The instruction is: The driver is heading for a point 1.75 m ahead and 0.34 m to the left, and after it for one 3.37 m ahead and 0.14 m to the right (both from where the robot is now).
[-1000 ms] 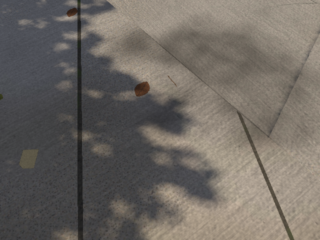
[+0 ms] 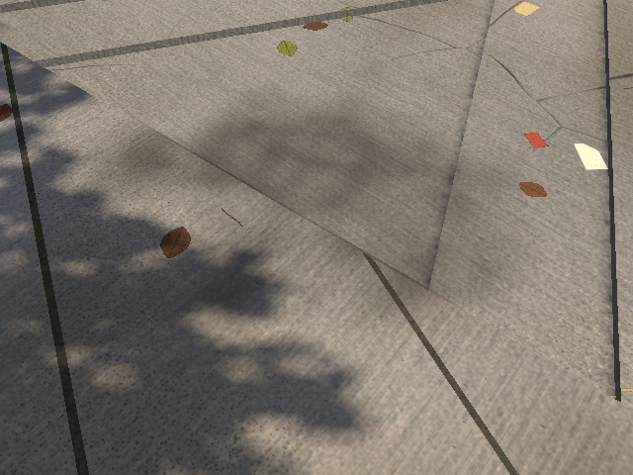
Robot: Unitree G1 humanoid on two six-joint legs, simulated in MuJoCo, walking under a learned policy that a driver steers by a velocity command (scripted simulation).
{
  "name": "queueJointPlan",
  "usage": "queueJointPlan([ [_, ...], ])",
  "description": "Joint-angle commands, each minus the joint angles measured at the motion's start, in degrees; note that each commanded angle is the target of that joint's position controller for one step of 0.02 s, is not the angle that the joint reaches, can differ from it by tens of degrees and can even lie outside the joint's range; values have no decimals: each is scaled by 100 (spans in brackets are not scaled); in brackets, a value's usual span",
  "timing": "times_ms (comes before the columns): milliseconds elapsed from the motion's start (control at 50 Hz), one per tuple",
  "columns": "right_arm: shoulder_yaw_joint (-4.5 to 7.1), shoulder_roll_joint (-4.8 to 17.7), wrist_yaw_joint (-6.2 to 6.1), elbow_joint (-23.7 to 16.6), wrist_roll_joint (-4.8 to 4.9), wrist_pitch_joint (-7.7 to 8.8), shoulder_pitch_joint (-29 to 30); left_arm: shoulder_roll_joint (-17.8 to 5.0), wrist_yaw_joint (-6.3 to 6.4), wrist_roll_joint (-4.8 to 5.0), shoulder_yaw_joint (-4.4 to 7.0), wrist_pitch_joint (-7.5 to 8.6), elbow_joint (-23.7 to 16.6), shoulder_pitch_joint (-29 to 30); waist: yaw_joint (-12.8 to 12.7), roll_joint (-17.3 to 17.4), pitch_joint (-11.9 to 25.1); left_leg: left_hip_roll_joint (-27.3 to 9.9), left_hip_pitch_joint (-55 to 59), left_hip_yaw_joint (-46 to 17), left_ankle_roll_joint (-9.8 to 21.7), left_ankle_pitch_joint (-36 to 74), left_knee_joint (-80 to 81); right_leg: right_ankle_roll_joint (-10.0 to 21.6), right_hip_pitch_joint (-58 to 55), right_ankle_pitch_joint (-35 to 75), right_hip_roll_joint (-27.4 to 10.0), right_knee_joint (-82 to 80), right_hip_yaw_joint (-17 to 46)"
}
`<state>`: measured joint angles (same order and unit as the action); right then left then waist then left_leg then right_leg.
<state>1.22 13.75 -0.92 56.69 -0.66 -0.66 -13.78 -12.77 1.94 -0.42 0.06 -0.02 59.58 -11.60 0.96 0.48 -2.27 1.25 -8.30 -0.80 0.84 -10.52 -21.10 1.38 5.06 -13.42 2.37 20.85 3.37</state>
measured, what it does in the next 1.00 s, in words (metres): stands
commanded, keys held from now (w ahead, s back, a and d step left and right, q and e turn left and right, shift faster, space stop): no key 1.00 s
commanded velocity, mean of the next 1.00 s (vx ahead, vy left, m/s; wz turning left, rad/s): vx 0.00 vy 0.00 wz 0.00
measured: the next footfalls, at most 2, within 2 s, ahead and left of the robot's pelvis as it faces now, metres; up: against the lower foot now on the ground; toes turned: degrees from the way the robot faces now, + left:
right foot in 1.76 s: +0.44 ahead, -0.03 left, +0.00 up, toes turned -4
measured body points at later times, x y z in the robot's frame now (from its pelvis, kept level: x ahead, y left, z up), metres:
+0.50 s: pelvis +0.00 -0.01 +0.00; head +0.00 -0.01 +0.45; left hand +0.00 +0.23 -0.16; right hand +0.00 -0.24 -0.16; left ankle +0.01 +0.11 -0.75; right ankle -0.02 -0.11 -0.75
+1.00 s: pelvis +0.01 +0.00 +0.00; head +0.02 +0.00 +0.45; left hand -0.01 +0.22 -0.16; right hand -0.01 -0.23 -0.16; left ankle +0.01 +0.11 -0.75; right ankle -0.02 -0.11 -0.75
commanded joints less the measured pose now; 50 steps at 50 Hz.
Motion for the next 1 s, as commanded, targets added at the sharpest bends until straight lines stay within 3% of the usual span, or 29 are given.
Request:
queueJointPlan([
  [20,68,496,-18,-14,1,46,-99,-637,20,2,87,58,-27,-97,-18,-94,-117,-534,73,-524,102,350,303,201,464,438,-681,-525,624],
  [400,-87,254,-80,641,10,64,-387,-339,37,3,-39,68,489,-577,-40,-56,-153,-569,-88,-519,103,322,223,208,535,519,-601,-438,515],
  [1000,-110,-23,-147,888,14,81,-659,-31,86,-3,-46,76,638,-1017,-60,-44,-203,-567,-106,-505,144,575,108,178,495,815,-596,-244,417],
])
